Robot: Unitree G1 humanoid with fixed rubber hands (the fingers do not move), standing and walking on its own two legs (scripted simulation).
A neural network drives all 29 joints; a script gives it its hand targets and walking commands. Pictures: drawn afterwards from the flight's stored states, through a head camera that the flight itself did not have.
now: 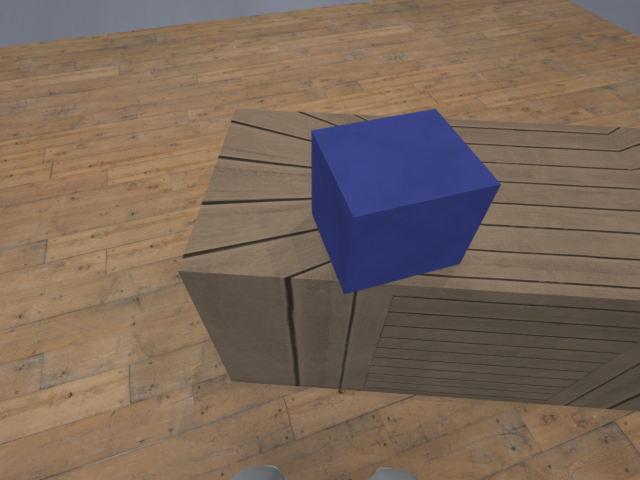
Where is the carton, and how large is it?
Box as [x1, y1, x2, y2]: [311, 109, 500, 293]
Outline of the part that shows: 435,109 311,130 312,214 344,293 459,263 500,184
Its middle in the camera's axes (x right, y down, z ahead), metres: +0.13 -0.07 +0.69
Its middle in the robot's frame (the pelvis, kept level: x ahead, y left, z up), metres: +0.57 -0.11 -0.03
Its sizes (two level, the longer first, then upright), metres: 0.233 0.205 0.206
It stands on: a pedestal, 0.61 m high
